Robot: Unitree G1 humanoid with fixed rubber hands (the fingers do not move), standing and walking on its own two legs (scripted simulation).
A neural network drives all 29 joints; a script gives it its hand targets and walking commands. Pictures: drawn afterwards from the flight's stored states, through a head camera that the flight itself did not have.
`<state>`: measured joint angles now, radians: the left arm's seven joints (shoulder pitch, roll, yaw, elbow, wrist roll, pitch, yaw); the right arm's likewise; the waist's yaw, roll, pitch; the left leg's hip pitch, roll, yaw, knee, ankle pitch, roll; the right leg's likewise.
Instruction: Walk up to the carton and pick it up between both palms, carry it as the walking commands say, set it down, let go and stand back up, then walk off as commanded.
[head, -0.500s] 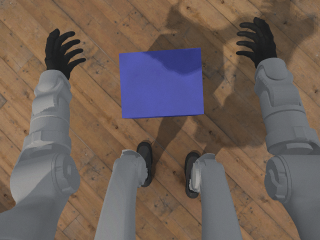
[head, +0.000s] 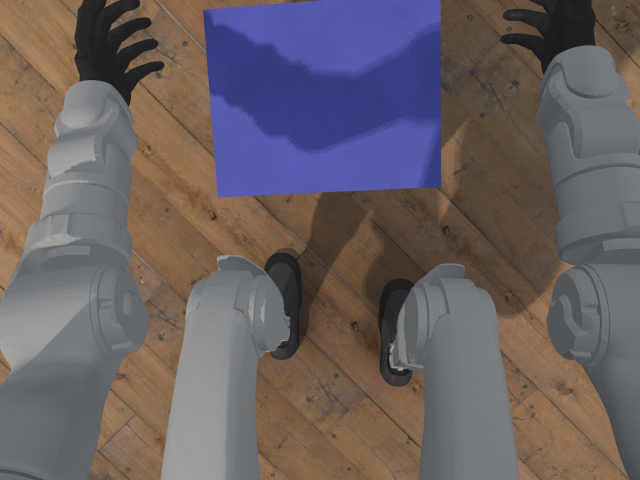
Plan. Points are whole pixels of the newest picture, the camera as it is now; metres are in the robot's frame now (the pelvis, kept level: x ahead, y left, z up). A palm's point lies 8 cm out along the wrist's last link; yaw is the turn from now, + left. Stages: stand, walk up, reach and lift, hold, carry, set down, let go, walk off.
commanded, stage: reach and lift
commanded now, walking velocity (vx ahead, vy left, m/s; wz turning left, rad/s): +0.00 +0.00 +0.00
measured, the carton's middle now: (326, 117) +0.51 +0.02 -0.34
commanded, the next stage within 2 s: none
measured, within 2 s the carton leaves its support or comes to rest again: neither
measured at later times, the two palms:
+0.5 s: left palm (161, 111) +0.50 +0.24 -0.25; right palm (498, 96) +0.52 -0.20 -0.26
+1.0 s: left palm (171, 108) +0.51 +0.23 -0.26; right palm (489, 96) +0.52 -0.19 -0.26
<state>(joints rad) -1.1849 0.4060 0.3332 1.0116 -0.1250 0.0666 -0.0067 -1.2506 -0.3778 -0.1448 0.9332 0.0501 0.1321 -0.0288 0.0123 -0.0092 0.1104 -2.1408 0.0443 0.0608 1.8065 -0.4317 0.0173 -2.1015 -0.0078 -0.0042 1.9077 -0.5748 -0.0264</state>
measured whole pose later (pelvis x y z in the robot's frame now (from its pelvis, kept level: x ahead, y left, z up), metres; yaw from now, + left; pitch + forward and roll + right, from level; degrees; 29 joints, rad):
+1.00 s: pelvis -0.01 +0.00 -0.09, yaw +0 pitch +35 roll +2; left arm -1.37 0.45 0.15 1.18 -0.28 -0.01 0.06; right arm -1.38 -0.40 -0.02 1.07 0.20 0.05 -0.07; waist 0.01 -0.01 0.38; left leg -2.27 0.05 0.06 2.10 -0.45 0.02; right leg -2.22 -0.01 0.00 2.21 -0.60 -0.03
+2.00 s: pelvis -0.02 +0.00 -0.09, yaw -2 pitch +35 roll +2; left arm -1.43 0.42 0.14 1.24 -0.30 -0.01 0.07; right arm -1.48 -0.35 0.00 1.15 0.21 0.09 -0.08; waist 0.02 -0.01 0.39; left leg -2.27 0.03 0.04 2.11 -0.45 0.02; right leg -2.23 0.02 0.00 2.21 -0.58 -0.03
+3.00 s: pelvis -0.01 +0.01 -0.05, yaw -4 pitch +38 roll +1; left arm -1.19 0.28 0.37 0.98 -0.06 0.23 0.08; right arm -1.27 -0.24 -0.21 0.97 0.12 0.25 -0.10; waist 0.04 -0.01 0.05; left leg -2.20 0.01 0.01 2.01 -0.47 0.02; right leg -2.16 0.05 0.00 2.08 -0.58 -0.02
